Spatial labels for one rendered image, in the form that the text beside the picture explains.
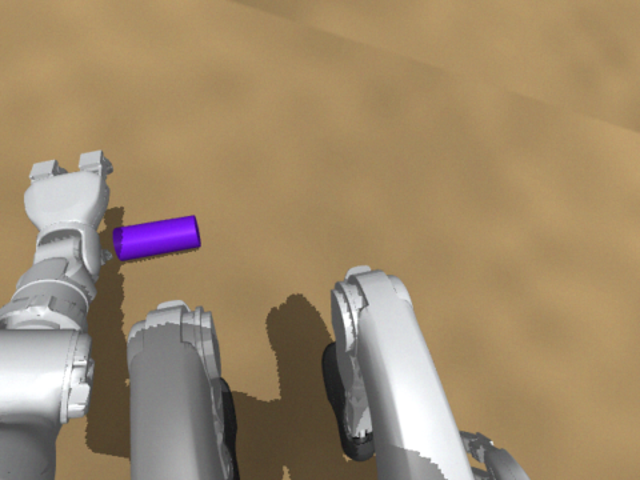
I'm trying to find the left robot hand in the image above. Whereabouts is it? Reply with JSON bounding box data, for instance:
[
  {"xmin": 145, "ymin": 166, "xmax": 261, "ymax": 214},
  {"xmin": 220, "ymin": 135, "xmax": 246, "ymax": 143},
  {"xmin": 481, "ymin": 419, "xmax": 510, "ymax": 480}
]
[{"xmin": 24, "ymin": 150, "xmax": 113, "ymax": 266}]

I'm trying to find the can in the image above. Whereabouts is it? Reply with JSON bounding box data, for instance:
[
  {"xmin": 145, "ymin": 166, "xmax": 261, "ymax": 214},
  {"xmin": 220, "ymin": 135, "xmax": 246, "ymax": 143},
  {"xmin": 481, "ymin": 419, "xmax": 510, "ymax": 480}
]
[{"xmin": 113, "ymin": 215, "xmax": 201, "ymax": 261}]

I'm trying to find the left robot foot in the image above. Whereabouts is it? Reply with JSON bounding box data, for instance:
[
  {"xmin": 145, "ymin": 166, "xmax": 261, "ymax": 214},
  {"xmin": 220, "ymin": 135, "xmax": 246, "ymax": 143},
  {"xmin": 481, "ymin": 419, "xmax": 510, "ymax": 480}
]
[{"xmin": 219, "ymin": 377, "xmax": 240, "ymax": 480}]

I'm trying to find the left robot arm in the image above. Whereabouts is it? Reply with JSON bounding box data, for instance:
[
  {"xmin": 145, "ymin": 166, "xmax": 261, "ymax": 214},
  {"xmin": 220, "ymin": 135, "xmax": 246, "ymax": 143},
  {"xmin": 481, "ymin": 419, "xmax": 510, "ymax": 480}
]
[{"xmin": 0, "ymin": 222, "xmax": 101, "ymax": 480}]

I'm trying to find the right robot foot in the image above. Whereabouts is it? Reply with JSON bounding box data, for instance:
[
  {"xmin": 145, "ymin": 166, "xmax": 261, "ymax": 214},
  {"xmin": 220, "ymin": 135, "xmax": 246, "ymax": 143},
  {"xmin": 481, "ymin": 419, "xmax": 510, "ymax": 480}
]
[{"xmin": 322, "ymin": 342, "xmax": 375, "ymax": 462}]

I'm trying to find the right robot hand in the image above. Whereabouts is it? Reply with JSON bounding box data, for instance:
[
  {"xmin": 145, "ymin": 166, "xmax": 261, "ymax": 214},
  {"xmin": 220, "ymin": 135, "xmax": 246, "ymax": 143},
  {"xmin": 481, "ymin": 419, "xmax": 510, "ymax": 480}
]
[{"xmin": 459, "ymin": 431, "xmax": 531, "ymax": 480}]

